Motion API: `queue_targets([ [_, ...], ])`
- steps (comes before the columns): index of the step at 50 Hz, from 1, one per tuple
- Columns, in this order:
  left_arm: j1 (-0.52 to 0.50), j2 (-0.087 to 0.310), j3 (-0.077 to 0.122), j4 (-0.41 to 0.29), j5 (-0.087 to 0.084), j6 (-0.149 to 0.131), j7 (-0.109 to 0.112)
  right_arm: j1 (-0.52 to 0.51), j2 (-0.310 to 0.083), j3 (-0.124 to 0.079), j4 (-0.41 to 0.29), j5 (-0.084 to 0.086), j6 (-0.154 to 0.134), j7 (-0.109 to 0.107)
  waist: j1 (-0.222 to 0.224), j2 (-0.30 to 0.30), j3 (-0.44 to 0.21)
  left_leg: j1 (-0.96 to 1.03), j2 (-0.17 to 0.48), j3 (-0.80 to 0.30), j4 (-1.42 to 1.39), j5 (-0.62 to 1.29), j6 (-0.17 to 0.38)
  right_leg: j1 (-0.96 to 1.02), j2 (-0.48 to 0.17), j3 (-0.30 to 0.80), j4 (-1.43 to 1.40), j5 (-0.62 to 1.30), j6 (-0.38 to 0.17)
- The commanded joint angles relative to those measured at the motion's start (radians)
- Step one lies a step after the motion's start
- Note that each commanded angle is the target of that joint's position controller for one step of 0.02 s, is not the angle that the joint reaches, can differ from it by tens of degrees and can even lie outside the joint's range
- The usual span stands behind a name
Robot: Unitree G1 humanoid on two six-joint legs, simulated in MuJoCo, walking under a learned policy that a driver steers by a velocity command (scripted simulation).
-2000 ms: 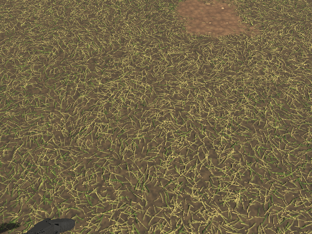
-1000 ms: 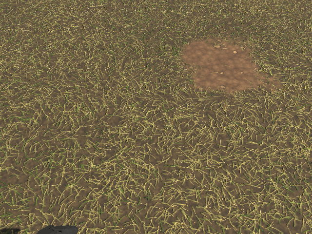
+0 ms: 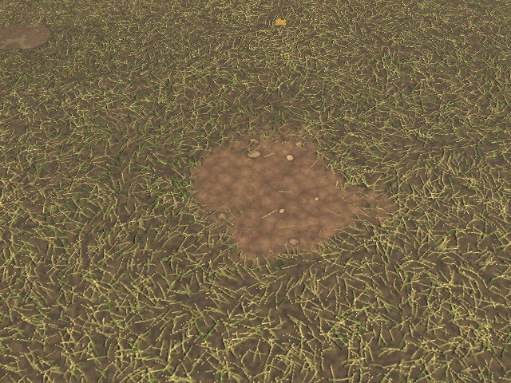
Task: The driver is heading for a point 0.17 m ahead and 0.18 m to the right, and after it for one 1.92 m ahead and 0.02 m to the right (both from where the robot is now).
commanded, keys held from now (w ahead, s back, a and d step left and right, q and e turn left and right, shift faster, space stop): e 0.20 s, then no key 0.80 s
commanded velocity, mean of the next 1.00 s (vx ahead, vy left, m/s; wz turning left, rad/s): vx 0.12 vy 0.00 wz -0.25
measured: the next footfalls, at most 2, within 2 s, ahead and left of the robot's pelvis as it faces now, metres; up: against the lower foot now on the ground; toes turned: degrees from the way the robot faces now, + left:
right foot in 0.08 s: +0.22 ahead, -0.12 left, +0.00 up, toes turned -8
left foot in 0.56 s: +0.32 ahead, +0.09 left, +0.00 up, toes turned -13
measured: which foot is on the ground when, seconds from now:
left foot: down 0.00-0.10, up 0.12-0.54, down 0.56-1.00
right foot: up 0.00-0.06, down 0.08-1.00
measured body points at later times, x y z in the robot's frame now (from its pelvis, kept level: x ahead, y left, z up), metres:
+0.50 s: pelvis +0.18 -0.04 +0.00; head +0.21 -0.06 +0.45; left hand +0.38 +0.20 -0.09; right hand +0.27 -0.34 -0.12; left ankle +0.30 +0.11 -0.70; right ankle +0.18 -0.12 -0.74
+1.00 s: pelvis +0.24 -0.01 +0.00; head +0.25 -0.02 +0.45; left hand +0.39 +0.23 -0.13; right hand +0.31 -0.29 -0.12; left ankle +0.28 +0.10 -0.74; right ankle +0.18 -0.12 -0.74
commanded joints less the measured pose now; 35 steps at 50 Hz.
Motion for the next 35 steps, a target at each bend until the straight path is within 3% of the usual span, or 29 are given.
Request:
queue_targets([
  [1, -0.075, 0.073, 0.017, -0.105, 0.005, -0.010, -0.015, -0.042, -0.203, -0.047, -0.052, 0.017, 0.011, -0.007, 0.039, 0.095, 0.051, 0.012, 0.296, -0.057, 0.034, 0.669, 0.139, 0.016, 0.040, -0.058, -0.054, -0.092, -0.041],
  [2, -0.024, 0.097, 0.030, -0.100, 0.010, -0.008, -0.015, -0.055, -0.219, -0.052, -0.059, 0.023, 0.021, -0.012, 0.073, 0.116, 0.009, 0.019, 0.287, -0.042, 0.141, 0.891, 0.126, 0.101, 0.086, -0.096, -0.056, -0.138, -0.058],
  [3, 0.097, 0.133, 0.052, -0.073, 0.010, -0.008, -0.013, -0.072, -0.223, -0.053, -0.066, 0.030, 0.031, -0.015, 0.141, 0.115, -0.058, -0.001, 0.261, -0.025, 0.315, 1.015, 0.103, 0.249, 0.137, -0.121, -0.099, -0.115, -0.084],
  [4, 0.248, 0.192, 0.085, -0.033, 0.012, -0.006, 0.001, -0.071, -0.201, -0.044, -0.071, 0.030, 0.031, -0.016, 0.217, 0.079, -0.144, -0.117, 0.212, -0.008, 0.545, 0.913, 0.053, 0.497, 0.166, -0.096, -0.180, 0.035, -0.120],
  [5, 0.299, 0.293, 0.104, -0.022, 0.009, 0.004, 0.028, -0.023, -0.097, -0.012, -0.100, -0.029, 0.021, -0.009, 0.173, -0.159, -0.228, -0.424, 0.120, -0.014, 0.882, 0.137, -0.013, 0.788, -0.045, 0.196, -0.142, 0.411, -0.188],
  [6, 0.231, 0.345, 0.099, -0.084, 0.027, -0.006, 0.021, 0.062, -0.062, 0.012, -0.133, -0.031, -0.003, 0.004, 0.097, -0.265, -0.431, -0.701, -0.056, -0.201, 1.194, -0.409, -0.057, 1.009, -0.284, 0.715, -0.238, 0.425, -0.425],
  [7, 0.231, 0.263, 0.078, -0.101, 0.022, -0.013, 0.008, -0.046, -0.159, -0.011, -0.127, 0.004, -0.017, 0.010, 0.178, -0.050, -0.452, -0.741, 0.002, -0.341, 1.225, -0.355, -0.038, 0.973, -0.252, 0.630, -0.282, 0.439, -0.378],
  [8, 0.189, 0.226, 0.066, -0.096, 0.016, -0.023, 0.006, -0.114, -0.154, -0.009, -0.157, 0.024, -0.021, 0.007, 0.160, -0.032, -0.316, -0.780, 0.033, -0.322, 1.171, -0.268, -0.018, 0.852, -0.209, 0.483, -0.285, 0.442, -0.336],
  [9, 0.138, 0.197, 0.060, -0.093, 0.004, -0.027, 0.009, -0.116, -0.139, -0.008, -0.141, 0.009, -0.017, -0.007, 0.120, 0.047, -0.210, -0.767, 0.073, -0.316, 1.091, -0.191, -0.021, 0.707, -0.150, 0.388, -0.298, 0.416, -0.285],
  [10, 0.095, 0.173, 0.053, -0.100, 0.003, -0.025, 0.016, -0.113, -0.152, -0.015, -0.138, -0.008, -0.006, -0.019, 0.091, 0.029, -0.165, -0.721, 0.096, -0.320, 1.026, -0.144, -0.024, 0.591, -0.121, 0.339, -0.320, 0.401, -0.264],
  [12, 0.053, 0.160, 0.045, -0.116, 0.030, -0.022, 0.023, -0.066, -0.147, -0.018, -0.127, -0.008, 0.024, -0.021, 0.048, -0.008, -0.160, -0.612, 0.097, -0.313, 0.985, -0.095, -0.032, 0.452, -0.101, 0.287, -0.355, 0.465, -0.259],
  [13, 0.053, 0.163, 0.045, -0.113, 0.033, -0.025, 0.026, -0.049, -0.132, -0.016, -0.121, -0.009, 0.033, -0.023, 0.040, -0.012, -0.169, -0.592, 0.090, -0.306, 0.956, -0.075, -0.040, 0.426, -0.093, 0.256, -0.359, 0.511, -0.262],
  [16, 0.067, 0.164, 0.041, -0.093, 0.027, -0.024, 0.041, -0.076, -0.106, -0.008, -0.130, -0.016, 0.046, -0.030, 0.046, -0.026, -0.181, -0.605, 0.082, -0.305, 0.834, 0.005, -0.060, 0.428, -0.077, 0.211, -0.361, 0.519, -0.249],
  [20, 0.054, 0.152, 0.030, -0.072, 0.030, -0.006, 0.056, -0.154, -0.095, 0.000, -0.146, -0.009, 0.055, -0.024, 0.076, -0.056, -0.159, -0.572, 0.085, -0.313, 0.630, 0.128, -0.068, 0.429, -0.054, 0.196, -0.379, 0.299, -0.210],
  [23, 0.054, 0.142, 0.020, -0.047, 0.040, 0.000, 0.053, -0.190, -0.099, 0.001, -0.150, -0.006, 0.055, -0.018, 0.095, -0.071, -0.126, -0.505, 0.074, -0.309, 0.501, 0.140, -0.063, 0.417, -0.057, 0.213, -0.380, 0.184, -0.202],
  [26, 0.054, 0.120, 0.006, -0.021, 0.035, 0.005, 0.046, -0.186, -0.101, -0.001, -0.149, -0.009, 0.046, -0.010, 0.089, -0.078, -0.113, -0.429, 0.052, -0.294, 0.372, 0.094, -0.038, 0.435, -0.064, 0.245, -0.317, 0.189, -0.190],
  [28, 0.070, 0.085, -0.011, -0.004, 0.027, 0.004, 0.047, -0.154, -0.102, 0.003, -0.139, -0.026, 0.032, -0.002, 0.058, -0.034, -0.111, -0.275, 0.070, -0.313, 0.157, 0.351, 0.002, 0.405, -0.013, 0.239, -0.263, 0.101, -0.115],
  [29, 0.125, 0.068, -0.017, 0.000, 0.048, -0.003, 0.047, -0.145, -0.160, -0.006, -0.143, -0.036, 0.029, -0.007, 0.097, 0.053, -0.144, -0.176, 0.171, -0.404, 0.179, 0.602, 0.039, 0.371, 0.053, 0.204, -0.204, -0.028, -0.064],
  [30, 0.199, 0.069, -0.012, 0.015, 0.048, -0.007, 0.047, -0.179, -0.183, -0.009, -0.139, -0.033, 0.034, -0.010, 0.161, 0.182, -0.155, -0.146, 0.222, -0.442, 0.223, 0.654, 0.115, 0.321, 0.125, 0.140, -0.191, -0.223, -0.026],
  [31, 0.167, 0.072, -0.017, 0.020, 0.049, -0.003, 0.050, -0.198, -0.113, 0.004, -0.134, -0.025, 0.040, -0.005, 0.137, 0.203, -0.163, -0.212, 0.214, -0.448, 0.202, 0.499, 0.142, 0.379, 0.124, 0.114, -0.210, -0.253, 0.000],
  [32, 0.117, 0.092, -0.012, 0.016, 0.046, 0.007, 0.052, -0.215, -0.084, 0.011, -0.135, -0.021, 0.041, 0.002, 0.116, 0.176, -0.134, -0.250, 0.167, -0.417, 0.195, 0.383, 0.114, 0.398, 0.118, 0.115, -0.228, -0.211, 0.004],
  [35, 0.078, 0.101, -0.007, 0.018, 0.037, 0.037, 0.056, -0.201, -0.103, 0.010, -0.117, -0.018, 0.031, 0.010, 0.088, 0.120, -0.101, -0.265, 0.104, -0.352, 0.215, 0.308, 0.058, 0.406, 0.102, 0.141, -0.238, -0.098, -0.019],
])
Velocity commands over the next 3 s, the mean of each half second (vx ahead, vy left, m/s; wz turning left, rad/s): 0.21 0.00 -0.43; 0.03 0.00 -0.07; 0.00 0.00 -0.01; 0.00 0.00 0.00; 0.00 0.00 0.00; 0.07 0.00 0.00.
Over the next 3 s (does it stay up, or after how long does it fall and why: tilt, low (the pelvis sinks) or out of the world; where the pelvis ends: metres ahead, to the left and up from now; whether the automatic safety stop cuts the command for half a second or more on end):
stays up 0.25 -0.01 0.00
